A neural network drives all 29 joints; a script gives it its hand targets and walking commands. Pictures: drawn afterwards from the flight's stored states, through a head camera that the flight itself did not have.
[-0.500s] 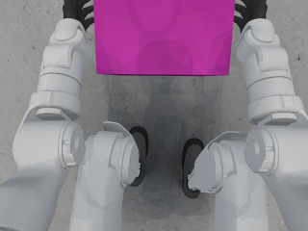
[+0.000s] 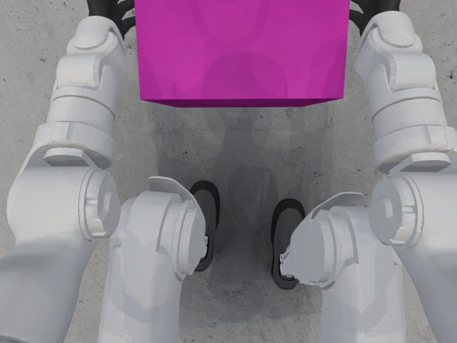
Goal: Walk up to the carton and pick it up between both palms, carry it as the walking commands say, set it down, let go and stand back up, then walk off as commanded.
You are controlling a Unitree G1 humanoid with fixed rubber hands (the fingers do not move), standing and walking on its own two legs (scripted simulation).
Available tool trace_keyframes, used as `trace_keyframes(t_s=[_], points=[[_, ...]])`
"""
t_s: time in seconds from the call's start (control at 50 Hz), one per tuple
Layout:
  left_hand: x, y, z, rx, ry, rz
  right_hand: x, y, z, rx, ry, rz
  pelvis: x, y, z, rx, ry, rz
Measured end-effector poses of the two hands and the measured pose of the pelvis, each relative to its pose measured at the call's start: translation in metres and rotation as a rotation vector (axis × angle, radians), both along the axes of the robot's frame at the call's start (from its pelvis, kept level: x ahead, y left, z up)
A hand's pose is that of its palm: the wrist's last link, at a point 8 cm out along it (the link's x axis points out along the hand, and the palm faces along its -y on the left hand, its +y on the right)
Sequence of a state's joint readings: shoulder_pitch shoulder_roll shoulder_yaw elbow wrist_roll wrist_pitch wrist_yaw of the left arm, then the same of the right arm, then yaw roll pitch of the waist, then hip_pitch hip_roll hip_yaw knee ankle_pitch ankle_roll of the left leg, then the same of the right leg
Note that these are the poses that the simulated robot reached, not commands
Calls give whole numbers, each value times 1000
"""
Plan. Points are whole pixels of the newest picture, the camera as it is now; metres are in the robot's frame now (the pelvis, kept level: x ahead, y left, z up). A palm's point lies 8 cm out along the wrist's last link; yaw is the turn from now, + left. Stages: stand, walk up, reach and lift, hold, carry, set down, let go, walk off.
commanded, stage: set down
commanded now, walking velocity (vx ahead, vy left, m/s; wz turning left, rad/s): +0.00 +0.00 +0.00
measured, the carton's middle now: (240, 26) +0.56 +0.05 -0.24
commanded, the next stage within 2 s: none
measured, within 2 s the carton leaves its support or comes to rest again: neither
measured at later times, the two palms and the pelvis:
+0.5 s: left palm (108, 20) +0.53 +0.23 -0.15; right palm (378, 14) +0.56 -0.13 -0.15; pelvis +0.00 +0.00 -0.01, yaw +0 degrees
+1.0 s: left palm (108, 20) +0.52 +0.23 -0.15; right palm (378, 14) +0.56 -0.13 -0.15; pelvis +0.00 +0.00 +0.00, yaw +0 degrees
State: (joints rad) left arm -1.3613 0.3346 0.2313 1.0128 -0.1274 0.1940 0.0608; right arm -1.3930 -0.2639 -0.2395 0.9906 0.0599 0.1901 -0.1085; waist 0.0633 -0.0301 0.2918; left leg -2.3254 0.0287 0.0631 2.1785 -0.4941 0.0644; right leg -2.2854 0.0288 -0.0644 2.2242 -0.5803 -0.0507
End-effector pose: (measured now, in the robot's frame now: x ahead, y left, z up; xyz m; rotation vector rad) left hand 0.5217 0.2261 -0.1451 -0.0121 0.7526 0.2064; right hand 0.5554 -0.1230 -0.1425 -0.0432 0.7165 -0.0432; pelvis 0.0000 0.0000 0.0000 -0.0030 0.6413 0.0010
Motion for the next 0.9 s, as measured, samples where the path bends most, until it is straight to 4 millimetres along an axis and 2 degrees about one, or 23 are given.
trace_keyframes(t_s=[0.9], points=[[4, 4, -6, -24, -25, -35, 5, -4, -7, 36, -16, 34, 0, -2, -6, -1, -49, -1]])
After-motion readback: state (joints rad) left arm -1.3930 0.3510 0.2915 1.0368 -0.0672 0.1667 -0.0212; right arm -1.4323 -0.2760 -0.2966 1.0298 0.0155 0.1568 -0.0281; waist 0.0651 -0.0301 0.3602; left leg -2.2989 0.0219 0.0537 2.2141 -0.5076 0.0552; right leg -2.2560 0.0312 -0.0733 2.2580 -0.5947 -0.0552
